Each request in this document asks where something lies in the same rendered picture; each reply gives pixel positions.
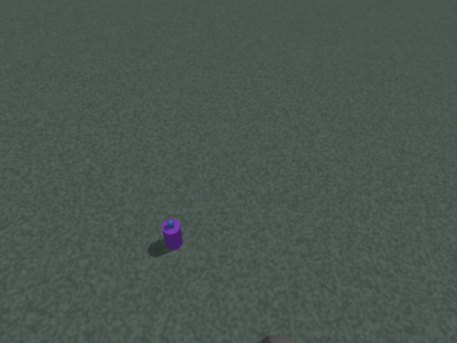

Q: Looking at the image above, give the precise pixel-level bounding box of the bottle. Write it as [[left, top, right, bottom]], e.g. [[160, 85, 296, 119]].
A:
[[162, 219, 183, 250]]

